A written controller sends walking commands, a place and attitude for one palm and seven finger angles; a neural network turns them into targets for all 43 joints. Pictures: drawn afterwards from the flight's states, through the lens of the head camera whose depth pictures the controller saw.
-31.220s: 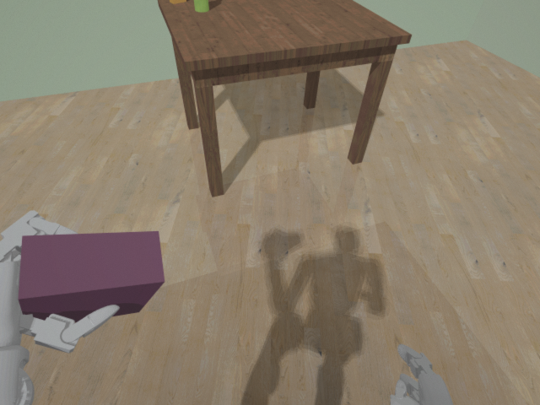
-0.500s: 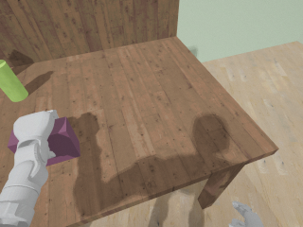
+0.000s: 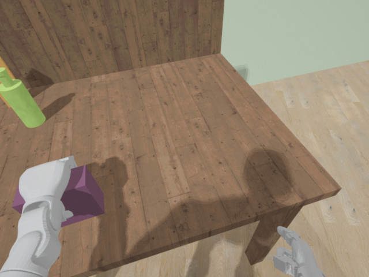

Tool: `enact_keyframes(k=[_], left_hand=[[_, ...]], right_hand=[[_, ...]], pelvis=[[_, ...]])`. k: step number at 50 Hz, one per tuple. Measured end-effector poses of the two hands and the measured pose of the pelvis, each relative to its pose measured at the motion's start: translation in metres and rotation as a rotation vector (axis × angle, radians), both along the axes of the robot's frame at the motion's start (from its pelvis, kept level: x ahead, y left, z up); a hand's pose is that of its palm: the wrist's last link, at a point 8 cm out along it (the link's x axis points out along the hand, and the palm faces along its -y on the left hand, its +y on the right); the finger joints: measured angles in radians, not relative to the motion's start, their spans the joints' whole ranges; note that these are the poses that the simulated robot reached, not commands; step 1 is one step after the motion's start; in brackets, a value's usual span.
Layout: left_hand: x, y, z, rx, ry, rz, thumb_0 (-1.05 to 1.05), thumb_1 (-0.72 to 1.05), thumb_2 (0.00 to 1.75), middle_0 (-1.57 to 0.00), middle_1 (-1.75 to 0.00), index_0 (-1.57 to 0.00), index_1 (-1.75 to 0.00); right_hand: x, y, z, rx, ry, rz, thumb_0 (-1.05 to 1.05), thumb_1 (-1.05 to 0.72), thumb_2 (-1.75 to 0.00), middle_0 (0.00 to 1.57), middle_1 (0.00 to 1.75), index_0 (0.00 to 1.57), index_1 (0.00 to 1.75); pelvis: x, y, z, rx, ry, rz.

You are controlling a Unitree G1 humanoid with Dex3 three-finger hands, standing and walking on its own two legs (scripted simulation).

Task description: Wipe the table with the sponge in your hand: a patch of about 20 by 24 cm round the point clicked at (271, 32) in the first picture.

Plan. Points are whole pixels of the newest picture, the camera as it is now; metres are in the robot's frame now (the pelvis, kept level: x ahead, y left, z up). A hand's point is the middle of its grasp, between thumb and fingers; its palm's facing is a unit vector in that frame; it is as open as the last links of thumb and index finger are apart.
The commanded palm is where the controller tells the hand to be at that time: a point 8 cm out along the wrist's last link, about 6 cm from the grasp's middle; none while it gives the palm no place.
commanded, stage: wipe back along the first lane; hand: left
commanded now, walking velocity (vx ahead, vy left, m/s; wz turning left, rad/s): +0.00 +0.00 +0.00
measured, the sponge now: (68, 203) +0.25 +0.32 +0.01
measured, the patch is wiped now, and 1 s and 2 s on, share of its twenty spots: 1.00 1.00 1.00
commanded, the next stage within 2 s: lift the sponge slowly off the table in 0.32 s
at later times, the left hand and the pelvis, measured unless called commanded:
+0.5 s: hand (58, 211) +0.21 +0.30 +0.05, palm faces +0.01 -0.05 -1.00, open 10.1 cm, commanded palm +0.18 +0.28 +0.09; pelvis -0.01 +0.00 +0.00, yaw -1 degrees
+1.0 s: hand (55, 215) +0.20 +0.29 +0.06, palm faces -0.02 -0.11 -0.99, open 10.1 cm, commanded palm +0.18 +0.28 +0.12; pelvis -0.01 -0.01 +0.00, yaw +0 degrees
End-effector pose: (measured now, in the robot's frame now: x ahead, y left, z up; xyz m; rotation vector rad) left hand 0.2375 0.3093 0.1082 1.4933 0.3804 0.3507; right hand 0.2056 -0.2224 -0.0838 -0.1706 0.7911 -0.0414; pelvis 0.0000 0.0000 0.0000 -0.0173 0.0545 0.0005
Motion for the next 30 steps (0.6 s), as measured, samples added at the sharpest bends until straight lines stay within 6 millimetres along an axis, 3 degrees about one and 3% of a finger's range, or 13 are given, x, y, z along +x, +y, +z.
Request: enact_keyframes(k=[18,30], left_hand=[[-0.033,-0.013,0.0,-0.005,-0.007,-0.024,0.0,-0.48,1.03,-0.69,-1.35,-0.72,-1.34],[-0.044,-0.02,-0.001,-0.013,-0.008,-0.006,0.0,-0.47,1.03,-0.69,-1.35,-0.72,-1.34]], right_hand=[[-0.013,-0.006,0.001,0.002,-0.023,-0.023,0.01,-0.9,-0.9,0.2,0.3,0.2,0.3],[-0.006,0.004,0.004,0.015,-0.049,0.002,0.01,-0.9,-0.9,0.2,0.3,0.2,0.3]], pelvis=[[-0.009,-0.002,0.0,0.002,-0.028,-0.012],[-0.014,-0.002,0.0,0.004,-0.042,-0.007]])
